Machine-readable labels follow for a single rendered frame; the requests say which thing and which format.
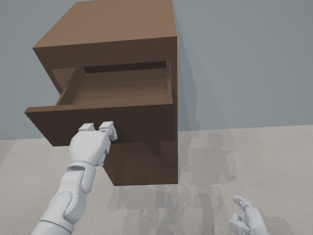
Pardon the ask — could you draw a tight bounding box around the handle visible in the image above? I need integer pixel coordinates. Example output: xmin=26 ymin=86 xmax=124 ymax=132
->
xmin=104 ymin=137 xmax=111 ymax=154

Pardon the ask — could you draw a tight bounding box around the drawer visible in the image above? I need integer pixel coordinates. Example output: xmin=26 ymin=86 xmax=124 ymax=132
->
xmin=24 ymin=61 xmax=174 ymax=147

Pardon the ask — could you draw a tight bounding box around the robot right hand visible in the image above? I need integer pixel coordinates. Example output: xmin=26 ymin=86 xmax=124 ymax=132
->
xmin=229 ymin=195 xmax=268 ymax=235

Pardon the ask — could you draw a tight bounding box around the robot left forearm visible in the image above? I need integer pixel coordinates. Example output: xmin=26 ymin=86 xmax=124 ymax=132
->
xmin=30 ymin=162 xmax=96 ymax=235

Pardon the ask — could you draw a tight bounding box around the robot left hand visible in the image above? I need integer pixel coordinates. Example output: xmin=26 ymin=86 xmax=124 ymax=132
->
xmin=68 ymin=121 xmax=117 ymax=167

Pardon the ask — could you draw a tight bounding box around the cabinet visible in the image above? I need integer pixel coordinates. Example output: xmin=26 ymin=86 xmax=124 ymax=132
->
xmin=32 ymin=0 xmax=178 ymax=186

